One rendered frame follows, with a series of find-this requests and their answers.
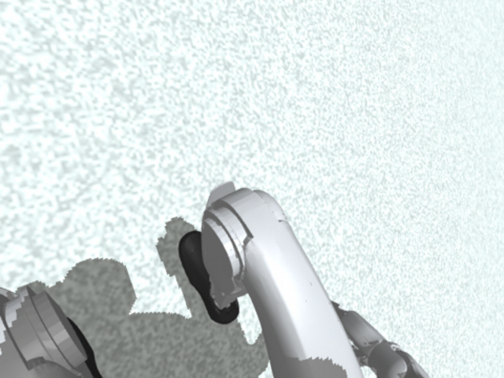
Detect right robot hand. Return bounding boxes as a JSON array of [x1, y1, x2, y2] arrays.
[[331, 301, 387, 367]]

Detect left robot foot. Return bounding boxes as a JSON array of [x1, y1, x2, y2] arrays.
[[67, 317, 102, 378]]

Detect right robot arm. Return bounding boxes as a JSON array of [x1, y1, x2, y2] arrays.
[[368, 342, 430, 378]]

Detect right robot foot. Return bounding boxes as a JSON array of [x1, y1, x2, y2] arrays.
[[179, 231, 239, 324]]

